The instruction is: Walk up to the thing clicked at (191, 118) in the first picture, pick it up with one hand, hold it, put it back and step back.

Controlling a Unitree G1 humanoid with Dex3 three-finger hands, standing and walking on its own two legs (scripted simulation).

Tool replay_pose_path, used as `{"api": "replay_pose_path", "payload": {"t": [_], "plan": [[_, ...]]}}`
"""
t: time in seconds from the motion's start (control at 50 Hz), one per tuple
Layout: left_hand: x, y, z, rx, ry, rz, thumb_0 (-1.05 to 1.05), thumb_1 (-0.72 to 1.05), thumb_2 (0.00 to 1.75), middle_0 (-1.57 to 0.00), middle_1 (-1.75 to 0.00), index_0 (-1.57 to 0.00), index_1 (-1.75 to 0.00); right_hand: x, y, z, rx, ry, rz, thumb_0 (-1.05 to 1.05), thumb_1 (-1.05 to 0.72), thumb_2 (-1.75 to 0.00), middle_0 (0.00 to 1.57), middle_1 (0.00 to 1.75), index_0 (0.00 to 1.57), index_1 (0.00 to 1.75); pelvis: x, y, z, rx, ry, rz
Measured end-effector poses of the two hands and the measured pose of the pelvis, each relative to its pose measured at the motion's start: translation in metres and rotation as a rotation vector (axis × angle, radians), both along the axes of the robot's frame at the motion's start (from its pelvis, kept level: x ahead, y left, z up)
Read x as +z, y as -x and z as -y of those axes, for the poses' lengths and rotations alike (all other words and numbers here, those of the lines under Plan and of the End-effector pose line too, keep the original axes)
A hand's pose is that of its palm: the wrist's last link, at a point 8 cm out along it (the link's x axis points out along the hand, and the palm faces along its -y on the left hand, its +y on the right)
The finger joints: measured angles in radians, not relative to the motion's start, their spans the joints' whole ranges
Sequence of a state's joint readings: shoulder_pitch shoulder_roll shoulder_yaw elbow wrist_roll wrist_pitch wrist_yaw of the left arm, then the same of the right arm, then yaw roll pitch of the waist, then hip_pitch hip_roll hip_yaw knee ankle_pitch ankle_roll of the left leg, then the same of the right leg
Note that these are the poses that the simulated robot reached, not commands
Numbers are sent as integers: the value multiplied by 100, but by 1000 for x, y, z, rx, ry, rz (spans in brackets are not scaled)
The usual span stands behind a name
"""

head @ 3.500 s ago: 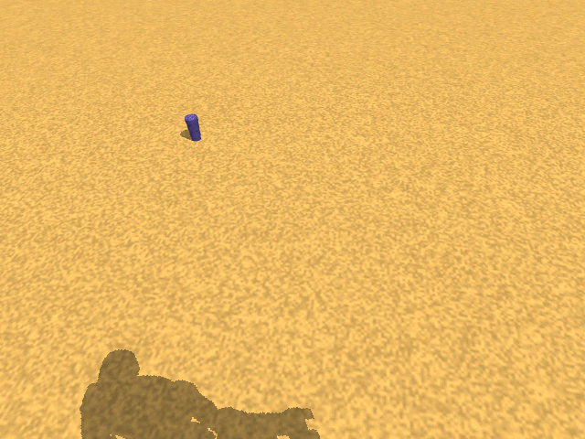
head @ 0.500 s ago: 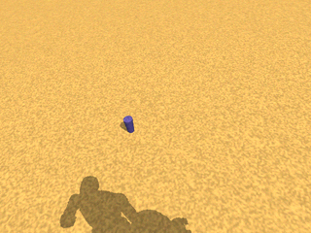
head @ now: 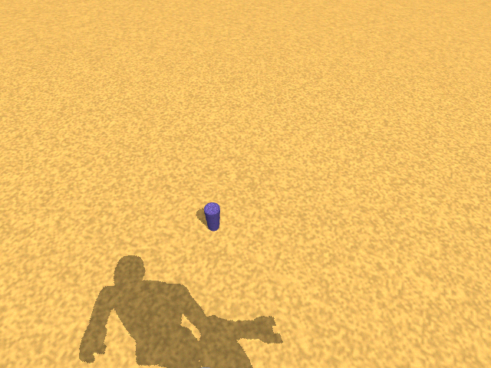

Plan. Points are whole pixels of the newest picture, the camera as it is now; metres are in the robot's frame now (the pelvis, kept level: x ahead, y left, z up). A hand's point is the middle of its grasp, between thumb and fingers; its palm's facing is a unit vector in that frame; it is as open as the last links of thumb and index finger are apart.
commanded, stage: walk up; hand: left
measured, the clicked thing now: (212, 217) +0.87 +0.17 -0.68
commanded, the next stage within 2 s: none
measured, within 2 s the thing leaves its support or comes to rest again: neither
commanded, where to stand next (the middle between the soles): +0.45 -0.02 m, yaw -2 degrees
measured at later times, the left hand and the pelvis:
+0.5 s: hand (115, 329) +0.23 +0.26 -0.12, palm faces -0.09 -0.91 -0.40, open 7.4 cm; pelvis +0.16 -0.02 +0.01, yaw -3 degrees
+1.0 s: hand (131, 281) +0.33 +0.27 -0.14, palm faces -0.02 -0.93 -0.37, open 7.4 cm; pelvis +0.30 -0.01 +0.00, yaw +0 degrees
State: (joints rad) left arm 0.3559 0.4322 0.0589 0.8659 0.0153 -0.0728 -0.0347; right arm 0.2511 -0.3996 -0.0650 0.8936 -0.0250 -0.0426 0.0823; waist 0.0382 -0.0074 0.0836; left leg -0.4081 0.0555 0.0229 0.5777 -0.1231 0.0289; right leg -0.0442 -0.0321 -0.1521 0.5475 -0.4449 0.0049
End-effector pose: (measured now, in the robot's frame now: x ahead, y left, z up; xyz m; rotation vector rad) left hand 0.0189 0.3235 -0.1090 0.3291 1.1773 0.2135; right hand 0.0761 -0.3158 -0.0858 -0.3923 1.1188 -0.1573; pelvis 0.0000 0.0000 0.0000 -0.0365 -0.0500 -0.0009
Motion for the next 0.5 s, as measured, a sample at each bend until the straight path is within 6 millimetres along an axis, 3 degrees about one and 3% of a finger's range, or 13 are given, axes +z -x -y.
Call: {"api": "replay_pose_path", "payload": {"t": [0.1,0.24,0.38,0.5], "plan": [[-11,-40,-7,-19,31,-44,1,90,90,-20,-30,-20,-30,13,-42,-18,-7,21,98,0,-91,-90,20,30,21,30,1,-31,-18,-9,-9,14],[4,-100,-13,-48,47,-2,1,90,90,-20,-30,-20,-30,28,-58,-26,-40,23,73,0,-91,-90,21,30,21,30,17,-73,-20,-11,-24,19],[19,-145,-7,-66,15,-34,1,90,90,-20,-30,-20,-30,19,-71,-9,-86,1,24,0,-90,-90,21,30,21,30,20,-117,-9,-30,-48,12],[28,-205,17,-95,-37,2,1,90,90,-20,-30,-20,-30,-11,-93,21,-115,-35,-35,1,-90,-90,21,30,21,30,9,-159,17,-41,-77,-2]]}}
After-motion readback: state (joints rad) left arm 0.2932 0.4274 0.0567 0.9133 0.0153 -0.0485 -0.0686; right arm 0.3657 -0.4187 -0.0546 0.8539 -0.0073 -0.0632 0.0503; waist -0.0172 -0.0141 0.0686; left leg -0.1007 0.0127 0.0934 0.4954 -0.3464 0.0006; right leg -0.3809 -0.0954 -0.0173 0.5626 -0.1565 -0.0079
